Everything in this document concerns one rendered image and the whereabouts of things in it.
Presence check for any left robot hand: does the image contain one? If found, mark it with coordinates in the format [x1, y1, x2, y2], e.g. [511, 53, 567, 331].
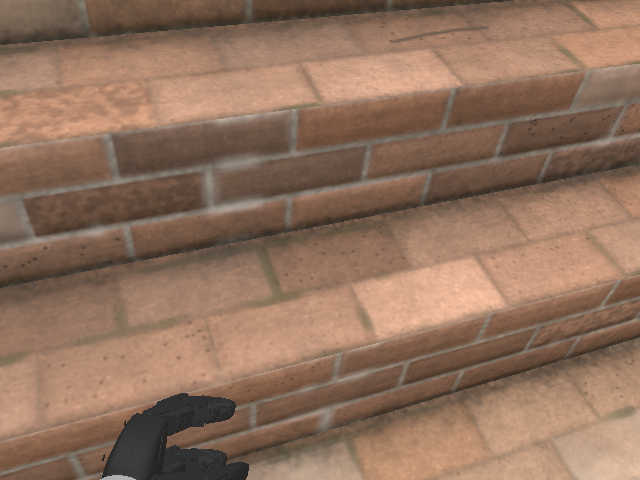
[101, 393, 249, 480]

